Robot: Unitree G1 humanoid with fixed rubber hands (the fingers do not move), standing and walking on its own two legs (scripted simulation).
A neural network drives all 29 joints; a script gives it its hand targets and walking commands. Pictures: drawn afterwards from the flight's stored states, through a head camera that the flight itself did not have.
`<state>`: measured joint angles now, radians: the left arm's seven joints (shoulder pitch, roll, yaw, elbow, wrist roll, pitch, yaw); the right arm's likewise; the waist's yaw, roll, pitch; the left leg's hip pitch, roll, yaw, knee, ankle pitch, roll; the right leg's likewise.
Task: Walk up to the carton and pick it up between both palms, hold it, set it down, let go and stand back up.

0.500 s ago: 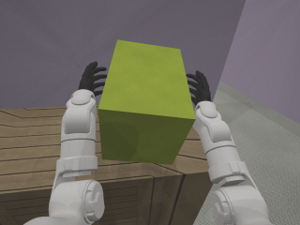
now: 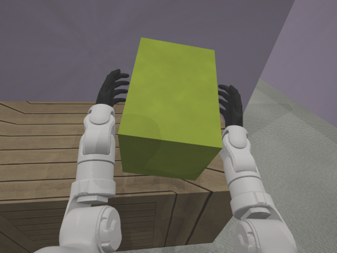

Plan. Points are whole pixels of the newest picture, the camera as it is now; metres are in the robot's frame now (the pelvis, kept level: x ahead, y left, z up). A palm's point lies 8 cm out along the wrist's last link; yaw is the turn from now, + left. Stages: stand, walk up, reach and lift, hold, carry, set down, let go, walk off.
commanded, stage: set down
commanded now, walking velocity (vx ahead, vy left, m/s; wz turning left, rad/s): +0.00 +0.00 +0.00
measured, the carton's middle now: (168, 110) +0.44 +0.02 +0.12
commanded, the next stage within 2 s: none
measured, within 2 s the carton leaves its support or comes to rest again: neither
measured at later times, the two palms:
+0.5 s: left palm (111, 114) +0.37 +0.16 +0.15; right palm (231, 128) +0.37 -0.14 +0.14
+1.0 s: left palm (112, 123) +0.38 +0.16 +0.11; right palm (226, 130) +0.39 -0.14 +0.11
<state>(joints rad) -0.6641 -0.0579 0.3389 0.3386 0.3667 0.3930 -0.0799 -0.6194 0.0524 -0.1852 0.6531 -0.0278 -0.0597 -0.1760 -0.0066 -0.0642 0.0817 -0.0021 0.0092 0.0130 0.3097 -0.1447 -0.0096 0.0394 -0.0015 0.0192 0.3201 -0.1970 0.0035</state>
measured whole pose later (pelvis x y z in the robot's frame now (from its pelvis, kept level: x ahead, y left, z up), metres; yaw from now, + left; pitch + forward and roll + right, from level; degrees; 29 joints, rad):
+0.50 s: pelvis +0.00 +0.00 +0.00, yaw +0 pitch -9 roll +0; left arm -0.65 -0.08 0.34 0.49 0.37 0.28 -0.03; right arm -0.61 0.05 -0.27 0.77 -0.06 -0.15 -0.13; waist 0.02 -0.06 0.08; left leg -0.01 0.01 0.01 0.31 -0.15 -0.01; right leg 0.04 0.00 0.02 0.32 -0.20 0.00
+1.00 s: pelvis +0.01 +0.00 +0.00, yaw +0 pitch -5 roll +0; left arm -0.65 -0.07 0.36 0.68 0.37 0.13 0.01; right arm -0.64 0.07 -0.41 0.88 -0.20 -0.21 -0.08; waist 0.04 -0.06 0.05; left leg -0.06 0.01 0.01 0.30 -0.15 -0.01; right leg -0.02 0.00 0.02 0.32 -0.20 0.00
